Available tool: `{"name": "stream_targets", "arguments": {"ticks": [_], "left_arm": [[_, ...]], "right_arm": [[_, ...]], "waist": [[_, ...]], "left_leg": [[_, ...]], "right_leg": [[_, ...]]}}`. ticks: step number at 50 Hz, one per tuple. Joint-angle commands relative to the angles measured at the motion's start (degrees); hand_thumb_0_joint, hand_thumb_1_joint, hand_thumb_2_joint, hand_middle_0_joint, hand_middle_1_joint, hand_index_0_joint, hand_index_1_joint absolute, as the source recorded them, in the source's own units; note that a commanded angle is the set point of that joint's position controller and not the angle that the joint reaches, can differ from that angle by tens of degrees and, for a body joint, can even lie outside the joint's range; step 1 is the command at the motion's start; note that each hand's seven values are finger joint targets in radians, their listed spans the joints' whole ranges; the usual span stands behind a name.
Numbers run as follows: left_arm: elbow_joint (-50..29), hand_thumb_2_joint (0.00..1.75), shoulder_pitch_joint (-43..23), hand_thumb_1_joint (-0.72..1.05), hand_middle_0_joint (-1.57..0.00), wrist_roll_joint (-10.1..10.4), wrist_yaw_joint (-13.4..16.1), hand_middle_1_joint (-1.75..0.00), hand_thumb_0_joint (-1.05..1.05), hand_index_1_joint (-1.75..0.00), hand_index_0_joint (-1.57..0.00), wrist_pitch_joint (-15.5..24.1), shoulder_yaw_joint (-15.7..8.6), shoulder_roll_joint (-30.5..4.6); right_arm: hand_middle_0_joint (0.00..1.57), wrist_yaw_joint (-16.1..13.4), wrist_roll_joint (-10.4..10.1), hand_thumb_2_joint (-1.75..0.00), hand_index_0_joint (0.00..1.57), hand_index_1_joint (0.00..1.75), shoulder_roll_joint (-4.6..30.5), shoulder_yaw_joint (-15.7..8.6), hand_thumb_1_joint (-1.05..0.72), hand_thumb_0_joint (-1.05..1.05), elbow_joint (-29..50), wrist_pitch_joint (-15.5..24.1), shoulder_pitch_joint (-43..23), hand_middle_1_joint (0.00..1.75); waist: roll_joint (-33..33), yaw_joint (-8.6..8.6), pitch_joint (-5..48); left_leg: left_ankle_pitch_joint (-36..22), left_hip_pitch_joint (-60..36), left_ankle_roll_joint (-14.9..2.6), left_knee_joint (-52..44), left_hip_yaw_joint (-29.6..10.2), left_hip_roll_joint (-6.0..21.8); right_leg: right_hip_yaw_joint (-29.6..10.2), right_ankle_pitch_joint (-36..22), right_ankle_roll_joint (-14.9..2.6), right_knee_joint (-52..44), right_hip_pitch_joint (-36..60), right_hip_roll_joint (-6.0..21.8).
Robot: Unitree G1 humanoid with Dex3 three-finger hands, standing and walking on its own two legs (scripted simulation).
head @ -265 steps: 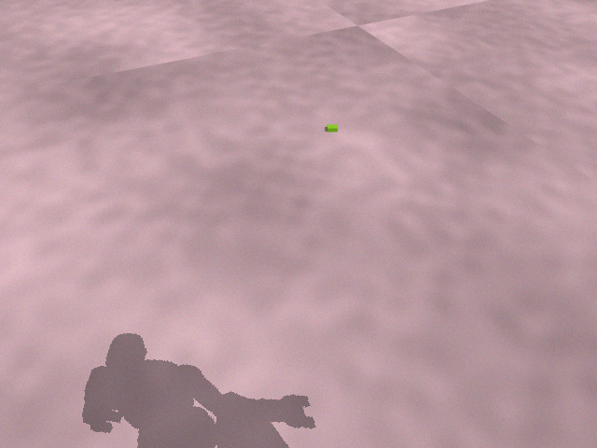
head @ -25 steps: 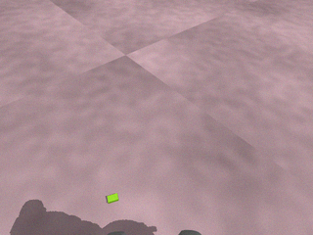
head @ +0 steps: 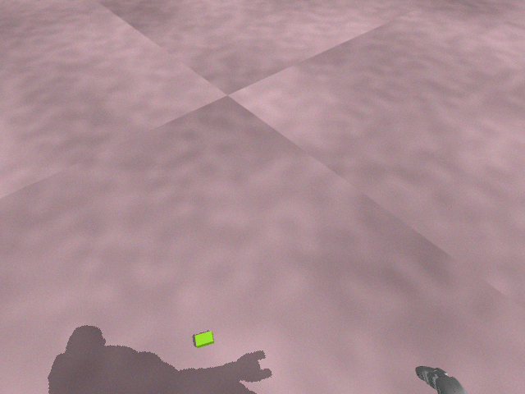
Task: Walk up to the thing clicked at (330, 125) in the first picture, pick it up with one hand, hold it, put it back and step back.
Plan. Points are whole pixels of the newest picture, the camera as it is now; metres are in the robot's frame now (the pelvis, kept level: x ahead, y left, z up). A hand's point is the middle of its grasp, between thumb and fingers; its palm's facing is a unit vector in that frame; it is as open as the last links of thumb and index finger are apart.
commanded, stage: walk up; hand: left
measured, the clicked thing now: (204, 339) +0.40 +0.23 -0.76
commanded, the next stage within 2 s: stand in 0.94 s
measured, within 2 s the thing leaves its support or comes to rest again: neither
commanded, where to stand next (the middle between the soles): +0.04 +0.00 m, yaw -1 degrees
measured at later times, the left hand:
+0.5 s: hand out of the picture +0.10 +0.25 -0.15, palm faces -0.04 -0.95 -0.31, open 7.4 cm
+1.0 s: hand out of the picture +0.08 +0.26 -0.15, palm faces -0.01 -0.94 -0.33, open 7.4 cm
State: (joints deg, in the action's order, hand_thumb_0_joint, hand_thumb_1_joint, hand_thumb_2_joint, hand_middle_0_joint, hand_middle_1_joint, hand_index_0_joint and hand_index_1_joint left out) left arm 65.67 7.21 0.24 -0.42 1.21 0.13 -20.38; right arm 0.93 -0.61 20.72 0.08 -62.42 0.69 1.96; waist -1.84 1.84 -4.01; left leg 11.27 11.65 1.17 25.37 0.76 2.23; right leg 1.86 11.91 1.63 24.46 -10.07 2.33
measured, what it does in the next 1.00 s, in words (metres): stands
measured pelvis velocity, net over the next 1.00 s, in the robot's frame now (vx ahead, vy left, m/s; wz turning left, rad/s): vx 0.01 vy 0.01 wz -0.01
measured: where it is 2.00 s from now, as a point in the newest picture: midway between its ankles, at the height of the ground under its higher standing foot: outside the picture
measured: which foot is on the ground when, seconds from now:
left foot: down 0.00-1.00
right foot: down 0.00-1.00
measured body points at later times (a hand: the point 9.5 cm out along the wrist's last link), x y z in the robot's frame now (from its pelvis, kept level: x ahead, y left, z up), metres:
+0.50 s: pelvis +0.01 +0.00 +0.01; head +0.02 +0.01 +0.46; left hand +0.11 +0.30 -0.13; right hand +0.06 -0.30 -0.13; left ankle +0.03 +0.13 -0.74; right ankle +0.02 -0.14 -0.74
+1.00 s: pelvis +0.01 +0.01 +0.01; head +0.01 +0.01 +0.46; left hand +0.08 +0.31 -0.13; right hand +0.10 -0.29 -0.12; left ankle +0.03 +0.13 -0.74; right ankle +0.02 -0.14 -0.74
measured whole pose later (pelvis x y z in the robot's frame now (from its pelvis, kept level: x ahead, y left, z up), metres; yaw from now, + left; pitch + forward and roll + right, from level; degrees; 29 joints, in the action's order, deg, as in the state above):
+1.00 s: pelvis +0.01 +0.01 +0.01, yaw +0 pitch -2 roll +0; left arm 66.8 5.6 -0.7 -0.4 0.3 -0.5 -19.5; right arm 0.8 0.4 19.7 -0.2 -66.0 0.5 4.2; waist 0.0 0.2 -2.3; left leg 9.1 7.7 0.8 19.1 1.6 1.6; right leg 1.3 9.6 2.2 18.4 -6.4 2.9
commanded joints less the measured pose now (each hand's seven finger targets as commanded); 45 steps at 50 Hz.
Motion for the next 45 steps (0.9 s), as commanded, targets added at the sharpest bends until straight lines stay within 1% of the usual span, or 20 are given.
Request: {"name": "stream_targets", "arguments": {"ticks": [1,3,5,8,9,11,12,15,17,18,25,27,31,32,35,39,45], "left_arm": [[-2.7,0.90,-3.6,0.90,-0.20,0.1,0.7,-0.30,0.00,-0.30,-0.20,1.2,-2.0,-12.1],[-2.4,0.90,-3.9,0.90,-0.20,0.0,0.7,-0.30,0.00,-0.30,-0.20,1.1,-2.0,-11.9],[-2.2,0.90,-4.9,0.90,-0.20,0.0,0.8,-0.30,0.00,-0.30,-0.20,0.9,-2.1,-11.9],[-2.0,0.90,-4.8,0.90,-0.20,-0.2,0.7,-0.30,0.00,-0.30,-0.20,0.9,-2.2,-12.1],[-1.8,0.90,-5.4,0.90,-0.20,-0.3,0.7,-0.30,0.00,-0.30,-0.20,0.8,-2.2,-12.0],[-2.0,0.90,-5.7,0.90,-0.20,-0.2,0.7,-0.30,0.00,-0.30,-0.20,0.6,-2.4,-11.9],[-1.8,0.90,-5.7,0.90,-0.20,-0.2,0.7,-0.30,0.00,-0.30,-0.20,0.6,-2.5,-11.8],[-2.0,0.90,-6.0,0.90,-0.20,-0.5,0.6,-0.30,0.00,-0.30,-0.20,0.5,-2.5,-11.9],[-1.9,0.90,-6.2,0.90,-0.20,-0.5,0.6,-0.30,0.00,-0.30,-0.20,0.4,-2.6,-11.7],[-1.9,0.90,-6.0,0.90,-0.20,-0.4,0.6,-0.30,0.00,-0.30,-0.20,0.4,-2.6,-11.5],[-1.9,0.90,-6.5,0.90,-0.20,-0.4,0.4,-0.30,0.00,-0.30,-0.20,0.1,-2.6,-11.4],[-2.0,0.90,-6.2,0.90,-0.20,-0.3,0.3,-0.30,0.00,-0.30,-0.20,0.1,-2.6,-11.2],[-1.8,0.90,-5.6,0.90,-0.20,-0.5,0.4,-0.30,0.00,-0.30,-0.20,0.2,-2.5,-11.3],[-1.9,0.90,-6.1,0.90,-0.20,-0.5,0.4,-0.30,0.00,-0.30,-0.20,0.2,-2.6,-11.3],[-1.8,0.90,-5.8,0.90,-0.20,-0.4,0.4,-0.30,0.00,-0.30,-0.20,0.1,-2.5,-11.1],[-1.8,0.90,-5.3,0.90,-0.20,-0.5,0.5,-0.30,0.00,-0.30,-0.20,0.2,-2.5,-11.2],[-1.9,0.90,-4.9,0.90,-0.20,-0.7,0.5,-0.30,0.00,-0.30,-0.20,0.3,-2.5,-11.2]], "right_arm": [[0.20,-0.8,0.2,-0.90,0.20,0.30,11.8,-2.6,-0.90,0.00,1.4,0.7,-1.8,0.30],[0.20,-0.8,0.3,-0.90,0.20,0.30,11.7,-2.6,-0.90,0.00,0.8,0.7,-2.3,0.30],[0.20,-0.8,0.4,-0.90,0.20,0.30,11.5,-2.4,-0.90,0.00,0.3,0.7,-2.3,0.30],[0.20,-0.7,0.5,-0.90,0.20,0.30,11.6,-2.3,-0.90,0.00,-0.1,0.7,-2.9,0.30],[0.20,-0.8,0.6,-0.90,0.20,0.30,11.6,-2.4,-0.90,0.00,-0.5,0.8,-2.7,0.30],[0.20,-0.8,0.6,-0.90,0.20,0.30,11.7,-2.3,-0.90,0.00,-0.9,0.9,-2.1,0.30],[0.20,-0.8,0.7,-0.90,0.20,0.30,11.8,-2.4,-0.90,0.00,-0.9,1.0,-2.5,0.30],[0.20,-0.9,0.7,-0.90,0.20,0.30,11.7,-2.3,-0.90,0.00,-1.2,1.0,-2.3,0.30],[0.20,-0.9,0.8,-0.90,0.20,0.30,11.8,-2.3,-0.90,0.00,-1.3,1.1,-1.7,0.30],[0.20,-0.9,0.7,-0.90,0.20,0.30,11.7,-2.3,-0.90,0.00,-1.2,1.2,-1.7,0.30],[0.20,-1.0,0.8,-0.90,0.20,0.30,11.9,-2.2,-0.90,0.00,-1.4,1.4,-0.8,0.30],[0.20,-1.0,0.9,-0.90,0.20,0.30,11.9,-2.2,-0.90,0.00,-1.4,1.4,-0.5,0.30],[0.20,-1.0,0.8,-0.90,0.20,0.30,11.8,-2.3,-0.90,0.00,-1.1,1.3,-0.4,0.30],[0.20,-1.1,0.9,-0.90,0.20,0.30,11.8,-2.4,-0.90,0.00,-1.2,1.3,0.0,0.30],[0.20,-1.1,0.8,-0.90,0.20,0.30,11.7,-2.4,-0.90,0.00,-1.2,1.2,0.0,0.30],[0.20,-1.0,0.7,-0.90,0.20,0.30,11.6,-2.5,-0.90,0.00,-0.9,1.0,-0.2,0.30],[0.20,-0.9,0.8,-0.90,0.20,0.30,11.5,-2.5,-0.90,0.00,-0.8,0.8,-0.7,0.30]], "waist": [[4.3,-1.61,7.2],[3.9,-1.59,7.3],[3.4,-1.53,5.9],[2.9,-1.34,6.2],[2.6,-1.62,6.0],[1.6,-1.59,5.8],[1.0,-1.55,5.6],[1.4,-1.55,5.9],[0.9,-1.78,6.1],[0.6,-1.63,6.4],[0.7,-1.84,6.0],[0.3,-1.88,5.7],[1.5,-1.87,6.5],[2.0,-2.20,6.7],[1.6,-2.14,6.2],[2.3,-2.13,5.2],[1.9,-2.03,4.8]], "left_leg": [[-9.8,-5.9,-2.79,-5.1,-4.8,5.3],[-9.8,-6.3,-2.65,-5.9,-4.6,5.4],[-8.5,-4.8,-2.30,-7.3,-4.7,5.2],[-7.4,-5.2,-2.36,-8.0,-4.5,5.3],[-6.8,-4.8,-2.19,-8.4,-4.4,5.3],[-6.2,-3.9,-1.88,-9.5,-4.6,5.3],[-5.9,-3.6,-1.98,-9.7,-4.8,5.4],[-4.1,-3.5,-2.08,-10.1,-4.7,5.3],[-4.9,-3.2,-2.01,-10.4,-4.9,5.5],[-5.2,-3.2,-2.03,-10.3,-4.9,5.5],[-3.6,-2.5,-2.11,-10.9,-5.1,5.4],[-2.9,-2.2,-2.06,-11.2,-5.4,5.4],[-4.5,-4.0,-2.30,-10.3,-5.0,5.4],[-5.3,-3.9,-2.22,-10.1,-4.9,5.4],[-6.1,-4.0,-2.17,-10.1,-5.0,5.3],[-5.0,-4.8,-2.22,-9.9,-4.8,5.1],[-3.8,-4.4,-2.23,-10.4,-4.8,5.1]], "right_leg": [[-5.8,-10.3,-2.33,-6.6,0.5,6.0],[-5.6,-10.4,-2.26,-7.1,1.0,5.9],[-5.6,-9.4,-1.96,-7.6,1.9,5.9],[-5.6,-8.6,-2.03,-8.4,2.4,5.9],[-5.6,-8.3,-2.04,-8.5,2.3,5.8],[-5.6,-7.7,-2.06,-8.2,3.3,5.6],[-5.2,-7.2,-2.00,-8.4,3.5,5.4],[-5.7,-6.9,-2.15,-8.7,3.9,5.5],[-5.2,-6.7,-2.14,-8.3,4.5,5.2],[-5.2,-6.9,-2.01,-8.4,4.7,5.2],[-5.3,-7.0,-2.04,-8.1,4.6,5.1],[-5.3,-6.2,-2.06,-8.0,4.3,5.0],[-5.3,-6.9,-1.97,-8.3,3.8,5.1],[-5.2,-7.1,-2.04,-8.3,4.0,5.1],[-5.0,-7.4,-1.87,-8.3,4.0,5.1],[-5.2,-6.5,-1.90,-9.0,2.4,5.2],[-5.2,-6.5,-1.66,-9.4,2.5,5.1]]}}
